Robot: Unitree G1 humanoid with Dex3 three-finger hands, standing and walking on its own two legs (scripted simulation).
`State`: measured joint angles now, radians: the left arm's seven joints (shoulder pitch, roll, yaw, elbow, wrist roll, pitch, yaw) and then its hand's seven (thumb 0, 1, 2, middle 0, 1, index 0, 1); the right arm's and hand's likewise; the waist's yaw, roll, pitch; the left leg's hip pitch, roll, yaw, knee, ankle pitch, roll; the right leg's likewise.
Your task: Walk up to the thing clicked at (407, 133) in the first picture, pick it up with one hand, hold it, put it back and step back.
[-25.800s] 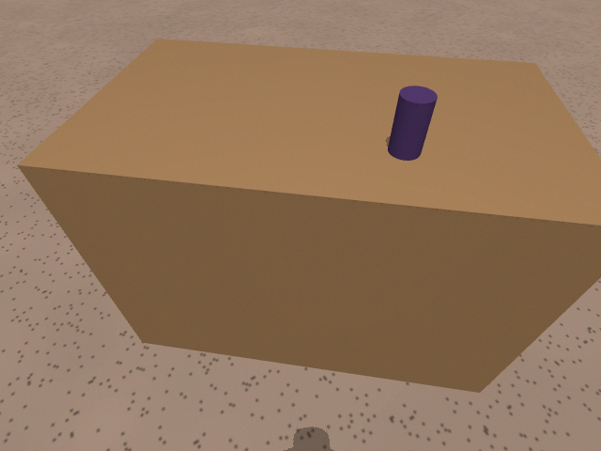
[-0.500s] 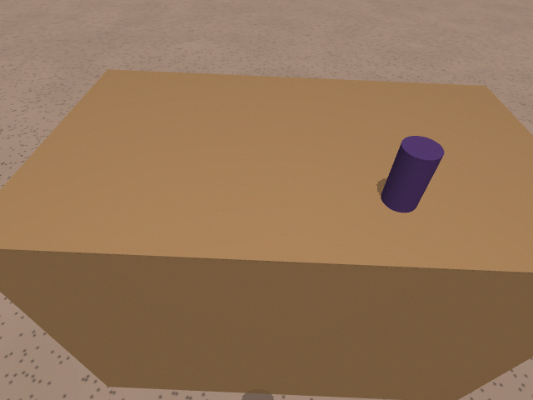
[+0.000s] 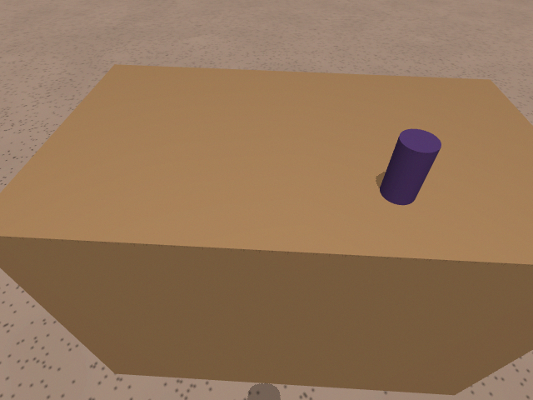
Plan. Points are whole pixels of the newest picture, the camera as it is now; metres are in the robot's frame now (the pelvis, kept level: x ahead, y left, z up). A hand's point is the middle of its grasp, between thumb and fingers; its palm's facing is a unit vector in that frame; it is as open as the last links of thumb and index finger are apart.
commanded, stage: home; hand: right
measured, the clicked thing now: (407, 168) +0.51 -0.23 +0.09
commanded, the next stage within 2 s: stand in 0.82 s
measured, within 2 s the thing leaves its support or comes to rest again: neither
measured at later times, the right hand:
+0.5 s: hand out of the picture +0.09 -0.25 -0.15, palm faces -0.06 +0.93 -0.37, open 17.2 cm
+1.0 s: hand out of the picture +0.09 -0.25 -0.15, palm faces -0.05 +0.93 -0.37, open 17.0 cm
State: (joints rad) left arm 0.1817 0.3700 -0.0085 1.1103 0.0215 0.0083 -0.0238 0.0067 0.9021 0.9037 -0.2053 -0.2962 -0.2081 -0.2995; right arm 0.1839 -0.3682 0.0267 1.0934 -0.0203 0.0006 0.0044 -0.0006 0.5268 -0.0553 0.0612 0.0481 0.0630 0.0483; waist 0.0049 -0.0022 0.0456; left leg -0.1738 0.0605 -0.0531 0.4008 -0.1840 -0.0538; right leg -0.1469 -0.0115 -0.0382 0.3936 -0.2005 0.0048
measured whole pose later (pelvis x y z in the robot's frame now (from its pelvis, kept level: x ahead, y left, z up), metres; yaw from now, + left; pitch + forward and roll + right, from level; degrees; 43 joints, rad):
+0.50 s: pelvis +0.01 +0.01 +0.00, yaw +0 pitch -3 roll +0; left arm 0.12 0.36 -0.01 1.12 0.01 0.00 -0.02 0.01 0.90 0.90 -0.20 -0.30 -0.21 -0.30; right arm 0.12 -0.36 0.03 1.10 -0.02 -0.01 0.00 0.00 0.50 -0.07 0.06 0.05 0.07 0.05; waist 0.01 0.00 0.04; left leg -0.14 0.05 -0.05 0.37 -0.19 -0.05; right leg -0.11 -0.02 -0.04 0.36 -0.20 0.02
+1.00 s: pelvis +0.02 +0.01 +0.00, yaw +0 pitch -3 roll +0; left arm 0.12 0.35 0.00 1.13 0.01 0.01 -0.01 0.01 0.90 0.90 -0.20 -0.30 -0.21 -0.30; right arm 0.12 -0.36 0.02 1.11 -0.01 0.00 -0.01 0.00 0.48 -0.09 0.08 0.08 0.08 0.08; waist 0.01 -0.01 0.05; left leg -0.12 0.04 -0.04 0.36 -0.19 -0.04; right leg -0.09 -0.03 -0.03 0.34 -0.21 0.03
